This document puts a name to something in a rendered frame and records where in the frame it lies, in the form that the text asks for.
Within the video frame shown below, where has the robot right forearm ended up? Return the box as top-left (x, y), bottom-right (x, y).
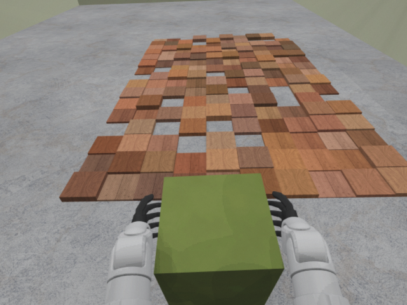
top-left (281, 217), bottom-right (350, 305)

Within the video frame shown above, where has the robot left hand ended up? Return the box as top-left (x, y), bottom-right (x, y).
top-left (131, 194), bottom-right (162, 238)

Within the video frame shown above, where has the carton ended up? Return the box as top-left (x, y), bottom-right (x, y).
top-left (154, 173), bottom-right (284, 305)

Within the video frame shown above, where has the robot right hand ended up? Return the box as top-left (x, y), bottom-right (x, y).
top-left (268, 191), bottom-right (298, 237)

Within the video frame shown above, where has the robot left forearm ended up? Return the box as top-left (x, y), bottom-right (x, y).
top-left (104, 221), bottom-right (153, 305)

